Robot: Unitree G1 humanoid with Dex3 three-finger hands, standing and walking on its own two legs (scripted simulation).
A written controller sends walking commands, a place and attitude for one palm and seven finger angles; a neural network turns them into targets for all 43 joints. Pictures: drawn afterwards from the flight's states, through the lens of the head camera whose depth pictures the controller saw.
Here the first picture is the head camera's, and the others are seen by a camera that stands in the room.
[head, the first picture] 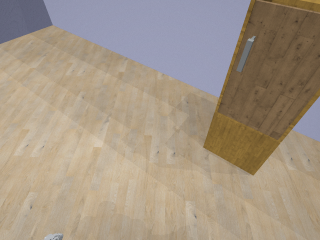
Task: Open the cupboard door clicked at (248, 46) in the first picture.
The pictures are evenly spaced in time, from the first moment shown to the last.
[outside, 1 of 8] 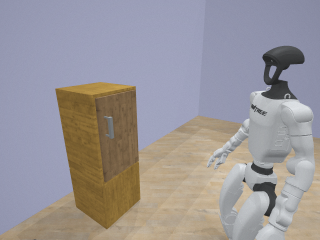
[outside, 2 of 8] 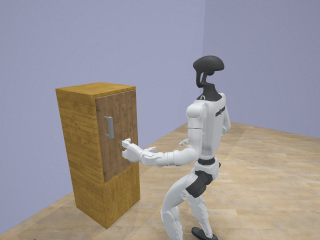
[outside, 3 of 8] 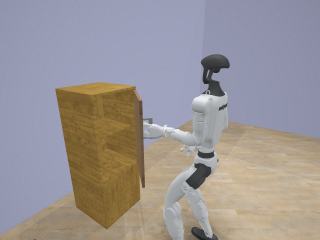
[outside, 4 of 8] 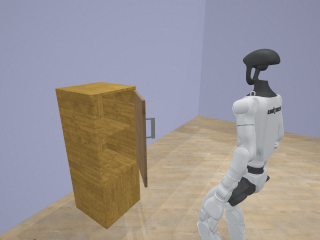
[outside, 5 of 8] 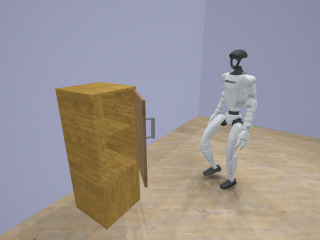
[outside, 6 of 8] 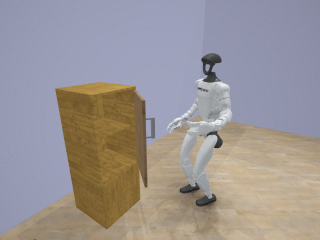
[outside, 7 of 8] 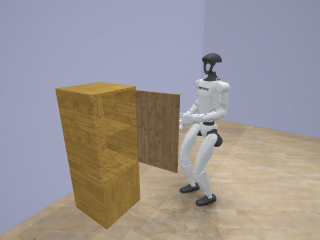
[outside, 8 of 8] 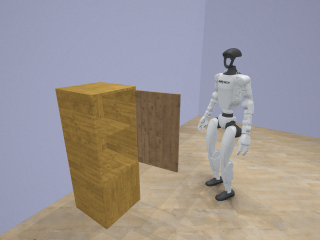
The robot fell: no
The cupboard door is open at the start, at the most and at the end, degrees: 0 99 98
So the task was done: yes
